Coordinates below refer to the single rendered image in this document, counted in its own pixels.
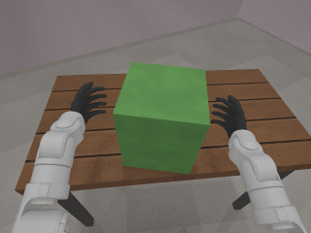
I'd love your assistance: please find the carton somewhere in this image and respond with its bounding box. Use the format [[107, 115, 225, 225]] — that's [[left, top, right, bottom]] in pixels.
[[113, 62, 211, 175]]

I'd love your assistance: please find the left robot forearm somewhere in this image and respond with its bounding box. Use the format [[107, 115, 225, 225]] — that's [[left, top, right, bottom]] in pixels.
[[11, 111, 86, 233]]

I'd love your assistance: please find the left robot upper arm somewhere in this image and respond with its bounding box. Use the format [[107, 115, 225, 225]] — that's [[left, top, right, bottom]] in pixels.
[[15, 209, 70, 233]]

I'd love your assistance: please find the table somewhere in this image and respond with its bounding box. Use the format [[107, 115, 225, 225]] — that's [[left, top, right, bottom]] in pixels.
[[15, 69, 311, 227]]

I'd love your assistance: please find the right robot forearm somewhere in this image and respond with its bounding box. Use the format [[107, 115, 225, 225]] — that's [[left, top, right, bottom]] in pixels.
[[228, 129, 307, 233]]

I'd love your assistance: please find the left robot hand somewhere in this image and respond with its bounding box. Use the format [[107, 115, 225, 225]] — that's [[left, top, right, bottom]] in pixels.
[[70, 82, 107, 124]]

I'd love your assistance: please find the right robot hand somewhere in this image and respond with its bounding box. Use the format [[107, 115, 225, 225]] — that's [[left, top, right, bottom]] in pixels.
[[211, 95, 247, 139]]

